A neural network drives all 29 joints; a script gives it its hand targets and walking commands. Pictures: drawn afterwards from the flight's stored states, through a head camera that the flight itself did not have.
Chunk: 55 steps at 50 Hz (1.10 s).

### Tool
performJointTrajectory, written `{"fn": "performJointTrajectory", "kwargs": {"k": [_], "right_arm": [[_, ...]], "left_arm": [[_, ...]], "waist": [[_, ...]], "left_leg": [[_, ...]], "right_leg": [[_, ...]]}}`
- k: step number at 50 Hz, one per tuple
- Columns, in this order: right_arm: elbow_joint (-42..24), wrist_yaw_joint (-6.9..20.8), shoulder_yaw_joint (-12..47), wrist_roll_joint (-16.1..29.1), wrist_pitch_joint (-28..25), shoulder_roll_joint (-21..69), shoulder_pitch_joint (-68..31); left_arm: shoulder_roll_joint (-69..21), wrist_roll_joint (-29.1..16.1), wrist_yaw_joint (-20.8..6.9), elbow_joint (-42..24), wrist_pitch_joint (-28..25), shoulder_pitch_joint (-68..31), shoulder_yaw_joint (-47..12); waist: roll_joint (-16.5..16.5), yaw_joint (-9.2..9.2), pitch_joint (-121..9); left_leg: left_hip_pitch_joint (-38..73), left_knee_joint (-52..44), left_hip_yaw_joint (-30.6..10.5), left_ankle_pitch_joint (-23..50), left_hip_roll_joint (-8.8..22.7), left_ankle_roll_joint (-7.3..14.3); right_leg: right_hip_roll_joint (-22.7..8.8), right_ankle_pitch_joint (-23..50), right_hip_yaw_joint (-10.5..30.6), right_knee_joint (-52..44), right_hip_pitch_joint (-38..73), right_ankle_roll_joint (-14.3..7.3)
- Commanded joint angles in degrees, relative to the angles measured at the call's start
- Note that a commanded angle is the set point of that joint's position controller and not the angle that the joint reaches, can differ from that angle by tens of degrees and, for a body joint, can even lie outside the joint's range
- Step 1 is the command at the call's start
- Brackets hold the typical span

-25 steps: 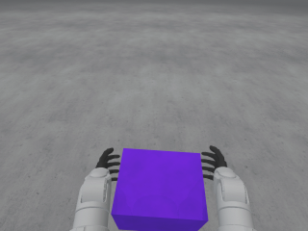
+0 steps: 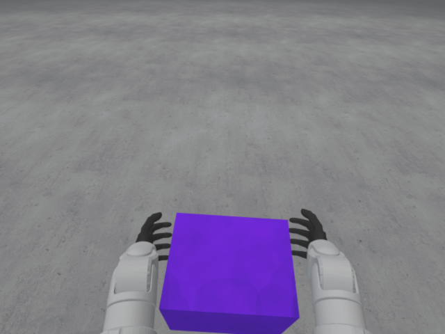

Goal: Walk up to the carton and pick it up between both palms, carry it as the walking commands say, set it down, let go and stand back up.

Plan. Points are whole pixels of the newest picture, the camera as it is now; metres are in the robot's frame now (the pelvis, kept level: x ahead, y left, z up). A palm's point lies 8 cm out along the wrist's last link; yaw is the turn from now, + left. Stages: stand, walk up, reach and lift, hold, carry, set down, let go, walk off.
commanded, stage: reach and lift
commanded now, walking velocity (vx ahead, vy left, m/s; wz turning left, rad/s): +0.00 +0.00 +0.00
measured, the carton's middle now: (228, 275) +0.29 +0.01 -0.04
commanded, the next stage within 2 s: hold in 0.32 s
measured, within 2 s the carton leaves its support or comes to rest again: neither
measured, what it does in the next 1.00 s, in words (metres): stands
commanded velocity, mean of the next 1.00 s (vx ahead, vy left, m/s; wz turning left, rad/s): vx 0.00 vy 0.00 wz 0.00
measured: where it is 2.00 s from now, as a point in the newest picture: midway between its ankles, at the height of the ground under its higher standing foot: outside the picture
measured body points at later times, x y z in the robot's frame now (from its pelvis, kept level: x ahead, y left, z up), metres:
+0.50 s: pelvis -0.01 +0.00 +0.00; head -0.06 +0.00 +0.45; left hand +0.29 +0.16 +0.04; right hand +0.29 -0.16 +0.05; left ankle +0.00 +0.12 -0.75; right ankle +0.00 -0.12 -0.75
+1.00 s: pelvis -0.01 +0.00 +0.00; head -0.06 +0.00 +0.45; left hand +0.29 +0.16 +0.04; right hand +0.29 -0.16 +0.05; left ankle +0.00 +0.12 -0.75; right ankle +0.00 -0.12 -0.75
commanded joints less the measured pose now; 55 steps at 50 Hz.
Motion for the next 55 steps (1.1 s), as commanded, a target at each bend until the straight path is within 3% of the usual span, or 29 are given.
{"fn": "performJointTrajectory", "kwargs": {"k": [1, 17, 34, 55], "right_arm": [[3.0, 15.4, 30.5, 15.1, 0.4, 52.9, -22.6], [-0.7, 15.7, 32.5, 15.9, 1.1, 51.5, -19.9], [2.0, 16.3, 30.7, 15.3, 1.0, 51.3, -23.1], [-1.1, 15.8, 32.8, 15.9, 1.2, 51.5, -19.8]], "left_arm": [[-49.2, -17.0, -15.2, -2.7, -2.8, -30.3, -30.6], [-49.5, -18.0, -14.5, -5.8, -2.2, -26.8, -32.7], [-50.0, -17.5, -15.1, -2.9, -2.6, -30.2, -31.3], [-49.2, -17.9, -14.6, -6.2, -2.4, -26.9, -32.6]], "waist": [[-0.1, -0.06, -10.8], [0.2, -0.50, -9.7], [0.2, -0.55, -8.3], [0.0, -0.61, -9.5]], "left_leg": [[3.6, -1.6, 2.6, 11.4, -2.1, -1.3], [3.2, -1.8, 2.2, 10.6, -2.0, -1.1], [1.6, -1.7, 2.3, 4.5, -1.8, -0.8], [2.5, -1.4, 2.3, 9.6, -2.1, -0.8]], "right_leg": [[1.6, 11.6, -2.4, -2.5, 0.3, 1.2], [1.9, 10.4, -2.7, -2.4, 0.1, 0.7], [1.6, 4.5, -3.2, -2.2, -1.4, 0.3], [1.7, 10.0, -2.9, -1.9, 0.2, 0.6]]}}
